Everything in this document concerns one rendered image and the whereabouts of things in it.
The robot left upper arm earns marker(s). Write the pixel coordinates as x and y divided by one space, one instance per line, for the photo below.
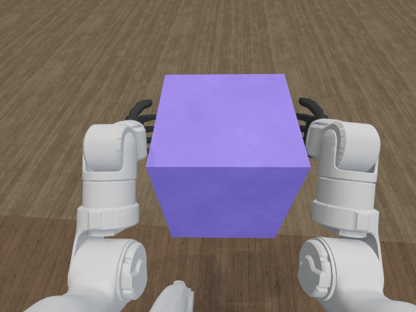
105 275

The robot right upper arm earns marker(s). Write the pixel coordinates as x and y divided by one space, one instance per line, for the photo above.
345 275

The robot left thigh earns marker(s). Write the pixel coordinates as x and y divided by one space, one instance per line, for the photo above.
174 298

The left robot shin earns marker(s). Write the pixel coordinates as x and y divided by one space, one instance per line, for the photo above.
179 283

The right robot hand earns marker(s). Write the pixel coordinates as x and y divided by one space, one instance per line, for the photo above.
315 109

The left robot hand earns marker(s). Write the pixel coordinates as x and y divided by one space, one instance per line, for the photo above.
136 110

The left robot forearm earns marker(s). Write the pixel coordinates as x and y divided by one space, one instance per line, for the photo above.
110 155

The carton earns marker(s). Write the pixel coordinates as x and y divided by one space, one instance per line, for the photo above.
227 157

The right robot forearm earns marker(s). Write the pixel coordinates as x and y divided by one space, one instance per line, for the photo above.
348 156

